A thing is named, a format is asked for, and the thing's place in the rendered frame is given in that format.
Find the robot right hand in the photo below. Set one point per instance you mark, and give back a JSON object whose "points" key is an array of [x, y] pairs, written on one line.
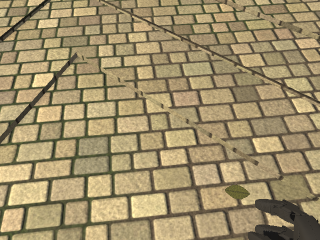
{"points": [[306, 227]]}

